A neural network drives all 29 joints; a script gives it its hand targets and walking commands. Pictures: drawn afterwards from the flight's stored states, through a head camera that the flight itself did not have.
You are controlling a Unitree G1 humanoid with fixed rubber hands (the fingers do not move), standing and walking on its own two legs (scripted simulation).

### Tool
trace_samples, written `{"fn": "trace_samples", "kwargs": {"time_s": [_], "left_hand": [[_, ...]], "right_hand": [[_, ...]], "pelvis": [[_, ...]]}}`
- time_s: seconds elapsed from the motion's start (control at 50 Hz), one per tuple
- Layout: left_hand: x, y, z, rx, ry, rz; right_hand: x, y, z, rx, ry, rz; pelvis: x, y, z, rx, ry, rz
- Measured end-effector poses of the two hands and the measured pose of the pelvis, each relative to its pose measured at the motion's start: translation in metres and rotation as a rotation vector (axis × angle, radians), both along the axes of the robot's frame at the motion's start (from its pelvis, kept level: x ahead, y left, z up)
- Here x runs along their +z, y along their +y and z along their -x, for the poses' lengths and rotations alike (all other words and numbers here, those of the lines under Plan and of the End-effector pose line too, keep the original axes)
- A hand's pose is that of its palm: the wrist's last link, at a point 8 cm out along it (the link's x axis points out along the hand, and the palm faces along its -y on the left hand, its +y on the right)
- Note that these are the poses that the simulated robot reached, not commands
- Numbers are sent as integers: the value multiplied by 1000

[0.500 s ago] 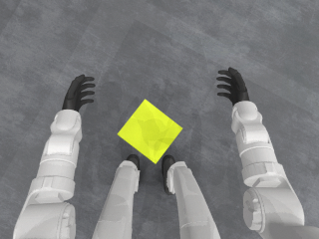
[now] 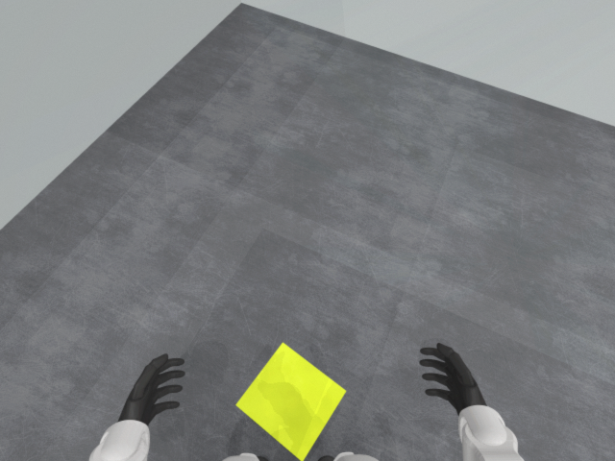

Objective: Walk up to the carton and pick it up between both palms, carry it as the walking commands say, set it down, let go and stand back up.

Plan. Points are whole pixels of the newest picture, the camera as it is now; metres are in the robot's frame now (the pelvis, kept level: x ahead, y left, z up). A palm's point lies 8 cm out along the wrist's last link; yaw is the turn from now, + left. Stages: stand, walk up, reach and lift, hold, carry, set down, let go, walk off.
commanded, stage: let go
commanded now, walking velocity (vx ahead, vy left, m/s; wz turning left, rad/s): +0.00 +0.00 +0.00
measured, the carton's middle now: (291, 402) +0.24 +0.01 -0.64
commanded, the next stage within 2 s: stand in 0.48 s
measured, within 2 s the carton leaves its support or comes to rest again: neither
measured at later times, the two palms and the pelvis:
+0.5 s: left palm (124, 444) +0.15 +0.22 -0.07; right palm (491, 452) +0.13 -0.22 -0.06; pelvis -0.02 +0.01 +0.01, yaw -1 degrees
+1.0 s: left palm out of the picture +0.11 +0.30 -0.09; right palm out of the picture +0.09 -0.27 -0.08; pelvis +0.00 +0.01 +0.01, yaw -1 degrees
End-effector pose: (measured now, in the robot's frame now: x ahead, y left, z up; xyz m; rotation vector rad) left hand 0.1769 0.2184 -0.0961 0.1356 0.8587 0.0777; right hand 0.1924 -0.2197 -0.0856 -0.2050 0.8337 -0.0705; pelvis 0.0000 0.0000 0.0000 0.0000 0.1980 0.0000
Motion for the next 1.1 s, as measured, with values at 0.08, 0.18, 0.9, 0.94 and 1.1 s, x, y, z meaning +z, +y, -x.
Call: {"fn": "trace_samples", "kwargs": {"time_s": [0.08, 0.18, 0.9, 0.94, 1.1], "left_hand": [[17, 11, 17, 14, -32, -26], [37, 25, 31, -12, -48, -62], [11, 85, 60, 49, 63, -203], [11, 84, 63, 43, 71, -200], [7, 73, 77, 25, 93, -180]], "right_hand": [[14, -5, 11, 12, -31, 11], [21, -9, 25, 1, -58, -8], [6, -55, 95, -126, 108, 158], [4, -54, 99, -128, 114, 153], [0, -54, 119, -133, 140, 145]], "pelvis": [[6, 2, -2, 4, -62, 2], [10, 6, -1, 7, -135, 1], [7, 14, -11, -13, -213, 9], [7, 15, -8, -15, -214, 8], [10, 14, 5, -15, -230, 4]]}}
